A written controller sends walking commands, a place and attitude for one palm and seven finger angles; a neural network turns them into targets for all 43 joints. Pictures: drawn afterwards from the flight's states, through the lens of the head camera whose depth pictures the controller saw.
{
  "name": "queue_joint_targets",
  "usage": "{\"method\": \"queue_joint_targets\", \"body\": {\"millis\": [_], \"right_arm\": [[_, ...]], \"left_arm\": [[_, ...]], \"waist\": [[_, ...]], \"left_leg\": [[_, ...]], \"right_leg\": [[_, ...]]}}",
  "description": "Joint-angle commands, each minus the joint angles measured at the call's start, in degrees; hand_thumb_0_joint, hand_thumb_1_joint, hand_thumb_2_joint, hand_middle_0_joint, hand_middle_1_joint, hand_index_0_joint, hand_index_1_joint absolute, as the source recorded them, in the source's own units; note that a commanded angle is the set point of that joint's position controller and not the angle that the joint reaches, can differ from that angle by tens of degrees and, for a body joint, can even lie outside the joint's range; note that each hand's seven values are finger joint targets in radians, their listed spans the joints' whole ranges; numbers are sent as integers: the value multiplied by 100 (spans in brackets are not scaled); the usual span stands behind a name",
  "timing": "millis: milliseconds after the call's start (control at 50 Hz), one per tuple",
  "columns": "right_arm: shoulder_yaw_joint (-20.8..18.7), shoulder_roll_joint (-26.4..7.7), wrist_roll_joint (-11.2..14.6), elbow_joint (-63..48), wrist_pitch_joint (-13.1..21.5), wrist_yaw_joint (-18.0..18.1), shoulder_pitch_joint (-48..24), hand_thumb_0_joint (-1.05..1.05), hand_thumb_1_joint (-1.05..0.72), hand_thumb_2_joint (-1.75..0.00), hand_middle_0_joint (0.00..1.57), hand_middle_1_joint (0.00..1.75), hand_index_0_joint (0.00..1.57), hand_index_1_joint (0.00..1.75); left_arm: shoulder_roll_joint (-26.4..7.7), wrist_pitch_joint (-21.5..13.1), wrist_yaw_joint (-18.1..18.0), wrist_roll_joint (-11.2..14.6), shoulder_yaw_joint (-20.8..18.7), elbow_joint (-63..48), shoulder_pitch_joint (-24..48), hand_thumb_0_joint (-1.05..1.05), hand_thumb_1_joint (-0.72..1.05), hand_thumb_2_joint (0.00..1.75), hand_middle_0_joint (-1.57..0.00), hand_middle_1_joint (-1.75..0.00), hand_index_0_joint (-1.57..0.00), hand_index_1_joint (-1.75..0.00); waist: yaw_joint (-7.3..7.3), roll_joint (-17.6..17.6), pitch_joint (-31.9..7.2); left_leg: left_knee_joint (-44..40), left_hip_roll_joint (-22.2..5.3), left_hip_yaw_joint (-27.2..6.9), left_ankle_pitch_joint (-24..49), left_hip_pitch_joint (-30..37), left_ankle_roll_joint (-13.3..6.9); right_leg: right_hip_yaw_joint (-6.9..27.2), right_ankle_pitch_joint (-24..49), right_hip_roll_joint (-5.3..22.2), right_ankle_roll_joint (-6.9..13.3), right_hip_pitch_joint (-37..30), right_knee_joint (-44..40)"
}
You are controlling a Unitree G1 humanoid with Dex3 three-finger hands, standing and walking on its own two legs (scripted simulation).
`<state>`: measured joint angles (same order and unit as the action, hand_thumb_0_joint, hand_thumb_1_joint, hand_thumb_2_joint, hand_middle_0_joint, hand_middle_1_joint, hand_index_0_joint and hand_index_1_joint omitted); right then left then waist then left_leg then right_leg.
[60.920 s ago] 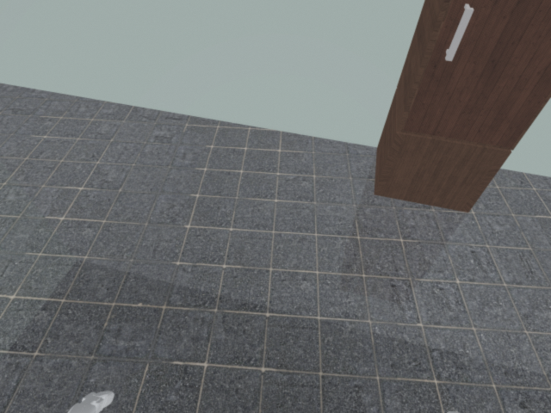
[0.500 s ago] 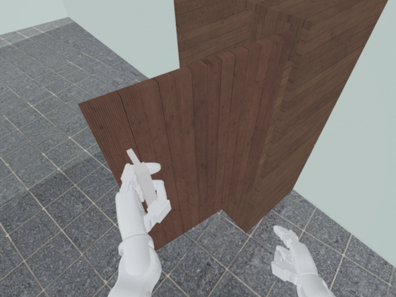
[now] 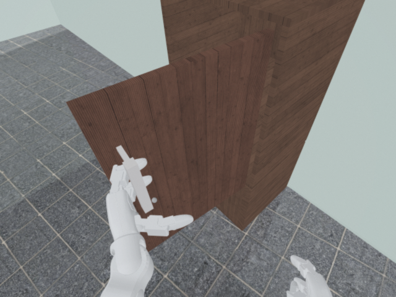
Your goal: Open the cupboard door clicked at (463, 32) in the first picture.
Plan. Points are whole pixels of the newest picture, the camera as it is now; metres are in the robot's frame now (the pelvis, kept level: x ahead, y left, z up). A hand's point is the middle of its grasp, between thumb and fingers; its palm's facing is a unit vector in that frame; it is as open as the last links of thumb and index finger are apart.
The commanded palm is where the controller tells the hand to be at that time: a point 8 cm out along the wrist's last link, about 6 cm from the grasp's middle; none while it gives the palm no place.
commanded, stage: open thumb and fingers to let go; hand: left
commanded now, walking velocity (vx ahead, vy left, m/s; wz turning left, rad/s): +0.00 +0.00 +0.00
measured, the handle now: (135, 180) +0.32 +0.15 +0.08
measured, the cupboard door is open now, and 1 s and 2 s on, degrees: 83 83 83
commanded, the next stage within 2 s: slide the hand sideways off the handle in 0.22 s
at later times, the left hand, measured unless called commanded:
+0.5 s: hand (145, 211) +0.25 +0.12 +0.09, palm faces +0.04 -0.99 -0.12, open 16.2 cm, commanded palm +0.23 +0.15 +0.08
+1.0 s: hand (124, 230) +0.22 +0.15 +0.08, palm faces -0.03 -1.00 -0.03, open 16.3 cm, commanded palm +0.19 +0.20 +0.08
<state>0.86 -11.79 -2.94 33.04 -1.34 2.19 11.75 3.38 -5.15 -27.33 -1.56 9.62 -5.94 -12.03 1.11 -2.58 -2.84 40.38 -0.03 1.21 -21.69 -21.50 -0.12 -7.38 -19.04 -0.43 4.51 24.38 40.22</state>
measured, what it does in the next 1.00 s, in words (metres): stands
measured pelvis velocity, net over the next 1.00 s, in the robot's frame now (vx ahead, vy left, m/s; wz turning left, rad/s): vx -0.01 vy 0.03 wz -0.02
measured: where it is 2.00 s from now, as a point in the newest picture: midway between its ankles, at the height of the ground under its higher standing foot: outside the picture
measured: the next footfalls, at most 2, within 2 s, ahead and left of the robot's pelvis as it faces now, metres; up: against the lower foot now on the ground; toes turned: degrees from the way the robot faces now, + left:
none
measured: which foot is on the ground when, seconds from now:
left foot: down 0.00-1.00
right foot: down 0.00-1.00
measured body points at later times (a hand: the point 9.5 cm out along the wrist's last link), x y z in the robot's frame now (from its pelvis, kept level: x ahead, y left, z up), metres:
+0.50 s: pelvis -0.02 +0.01 +0.00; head -0.01 -0.01 +0.45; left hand +0.24 +0.17 +0.09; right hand +0.17 -0.19 -0.09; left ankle -0.01 +0.12 -0.72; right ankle +0.02 -0.07 -0.72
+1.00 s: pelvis -0.01 +0.03 +0.00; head +0.01 +0.02 +0.45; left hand +0.21 +0.20 +0.09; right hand +0.18 -0.18 -0.08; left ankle -0.01 +0.12 -0.72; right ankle +0.02 -0.07 -0.72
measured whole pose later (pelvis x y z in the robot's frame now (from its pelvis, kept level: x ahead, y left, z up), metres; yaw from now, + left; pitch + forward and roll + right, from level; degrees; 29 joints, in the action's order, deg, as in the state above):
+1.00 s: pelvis -0.01 +0.03 +0.00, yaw -1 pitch +3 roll +0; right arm 3.2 -12.5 0.6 29.6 9.5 1.5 13.4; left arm -8.0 -9.1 1.6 7.1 5.1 -12.6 -20.9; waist 2.1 -2.2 -1.7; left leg 43.1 1.2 3.0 -22.5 -23.8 -2.6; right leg -5.5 -18.5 0.8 2.1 26.6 42.0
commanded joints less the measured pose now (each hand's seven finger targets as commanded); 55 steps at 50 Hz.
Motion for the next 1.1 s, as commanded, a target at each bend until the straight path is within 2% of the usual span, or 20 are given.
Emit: {"method": "queue_joint_targets", "body": {"millis": [0, 60, 100, 180, 300, 320, 340, 360, 380, 420, 460, 480, 540, 600, 660, 760, 800, 900, 1000, 1080], "right_arm": [[-69, -368, -21, -981, 377, 51, -831, 0, -90, -90, 20, 30, 20, 30], [-72, -386, -22, -948, 405, 50, -835, 0, -90, -90, 20, 30, 20, 30], [-55, -372, -30, -914, 413, 72, -875, 0, -90, -90, 20, 30, 20, 30], [-36, -350, -25, -872, 414, 76, -923, 0, -90, -90, 20, 30, 20, 30], [-14, -356, -16, -840, 406, 64, -930, 0, -90, -90, 20, 30, 20, 30], [23, -551, -18, -697, 459, 17, -675, 0, -90, -90, 20, 30, 20, 30], [-14, -541, 50, -822, 502, 59, -568, 0, -90, -90, 20, 30, 20, 30], [-10, -555, 75, -814, 496, 110, -519, 0, -90, -90, 20, 30, 20, 30], [1, -532, 103, -862, 535, 142, -557, 0, -90, -90, 20, 30, 20, 30], [47, -541, 211, -919, 695, 176, -563, 0, -90, -90, 20, 30, 20, 30], [93, -599, 353, -981, 881, 202, -600, 0, -90, -90, 20, 30, 20, 30], [109, -599, 399, -1011, 968, 224, -596, 0, -90, -90, 20, 30, 20, 30], [87, -630, 449, -1058, 1200, 217, -646, 0, -90, -90, 20, 30, 20, 30], [58, -633, 445, -1073, 1319, 83, -566, 0, -90, -90, 20, 30, 20, 30], [34, -660, 400, -1128, 1344, -23, -484, 0, -90, -90, 20, 30, 20, 30], [19, -660, 365, -1280, 1285, -80, -497, 0, -90, -90, 20, 30, 20, 30], [32, -639, 371, -1320, 1296, -73, -507, 0, -90, -90, 20, 30, 20, 30], [19, -646, 352, -1320, 1397, -19, -419, 0, -90, -90, 20, 30, 20, 30], [-19, -704, 367, -1295, 1493, 15, -276, 0, -90, -90, 20, 30, 20, 30], [-49, -728, 379, -1357, 1524, 28, -205, 0, -90, -90, 20, 30, 20, 30]], "left_arm": [[101, -454, 1, -133, 123, -1177, 1266, 0, -50, 30, -22, -75, -22, -75], [48, -465, -15, -99, 50, -1054, 1412, 0, -50, 30, -20, -60, -20, -60], [-24, -470, -22, -90, -13, -924, 1647, 0, -50, 30, -18, -50, -18, -50], [63, -460, -17, -103, 62, -739, 1852, 0, -50, 30, -15, -30, -15, -30], [183, -430, -40, -76, 145, -621, 2206, 0, -50, 30, -15, -30, -15, -30], [-256, -581, 991, -529, 1007, -435, 2134, 0, -50, 30, -15, -30, -15, -30], [-685, -751, 1531, -340, 528, -663, 2443, 0, -50, 30, -15, -30, -15, -30], [-886, -845, 1863, -279, 445, -671, 2462, 0, -50, 30, -15, -30, -15, -30], [-931, -912, 2147, -204, 442, -823, 2617, 0, -50, 30, -15, -30, -15, -30], [-824, -959, 2783, 92, 587, -688, 2637, 0, -50, 30, -15, -30, -15, -30], [-657, -871, 3446, 640, 719, -518, 2719, 0, -50, 30, -15, -30, -15, -30], [-675, -811, 3602, 919, 500, -410, 2550, 0, -50, 30, -15, -30, -15, -30], [-835, -712, 3591, 1252, -18, -501, 2130, 0, -50, 30, -15, -30, -15, -30], [-929, -677, 3297, 1146, -261, -660, 1427, 0, -50, 30, -15, -30, -15, -30], [-1120, -648, 3063, 951, -416, -895, 853, 0, -50, 30, -15, -30, -15, -30], [-1339, -621, 2894, 751, -615, -1464, 290, 0, -50, 30, -15, -30, -15, -30], [-1297, -644, 2859, 764, -580, -1756, 418, 0, -50, 30, -15, -30, -15, -30], [-1364, -819, 2834, 870, -675, -2113, 117, 0, -50, 30, -15, -30, -15, -30], [-1409, -894, 3104, 936, -689, -2165, -405, 0, -50, 30, -15, -30, -15, -30], [-1502, -768, 3337, 1031, -853, -2214, -1031, 0, -50, 30, -15, -30, -15, -30]], "waist": [[-21, 555, -814], [-13, 553, -874], [-47, 760, -835], [-61, 677, -746], [-85, 655, -818], [-403, 839, -641], [-296, 683, -956], [-235, 558, -1125], [-202, 388, -1258], [-278, 424, -1044], [-369, 368, -888], [-283, 525, -820], [-71, 686, -874], [81, 390, -845], [160, 429, -791], [167, 292, -617], [83, 83, -551], [18, 166, -668], [-13, 301, -812], [59, 361, -921]], "left_leg": [[-412, 107, -218, 709, -72, -126], [-438, 113, -231, 640, -34, -124], [-441, 122, -228, 548, -68, -137], [-481, 122, -225, 482, 1, -137], [-578, 105, -279, 523, 67, -130], [-571, 95, -254, 634, 104, -198], [-544, 106, -253, 731, 6, -224], [-541, 112, -239, 812, 20, -229], [-538, 123, -223, 809, 67, -228], [-548, 123, -259, 597, 25, -214], [-552, 132, -322, 413, 58, -201], [-612, 124, -369, 261, -18, -173], [-665, 124, -404, 101, -120, -132], [-781, 78, -429, 273, -29, -82], [-804, 28, -402, 484, -69, -68], [-801, -23, -343, 561, -143, -47], [-771, -23, -349, 435, -116, -31], [-625, -34, -386, 446, -123, -28], [-459, -21, -394, 754, -199, -6], [-337, -1, -357, 1038, -277, -10]], "right_leg": [[918, 449, 339, -304, -742, -1061], [907, 296, 333, -295, -752, -1110], [1005, 126, 375, -343, -738, -1215], [1001, -67, 388, -330, -672, -1308], [802, 75, 321, -314, -625, -1159], [876, 678, 268, -317, -524, -906], [844, 946, 283, -298, -694, -770], [876, 1102, 285, -277, -852, -706], [904, 1118, 303, -284, -910, -704], [889, 841, 278, -290, -781, -771], [871, 560, 239, -263, -672, -859], [804, 306, 217, -272, -642, -900], [783, -213, 221, -308, -637, -1003], [544, 45, 163, -258, -546, -763], [491, 277, 129, -240, -551, -650], [492, 343, 95, -211, -494, -566], [478, 221, 84, -217, -332, -544], [455, 242, 46, -238, -241, -455], [427, 620, 30, -251, -260, -294], [424, 985, 39, -266, -369, -199]]}}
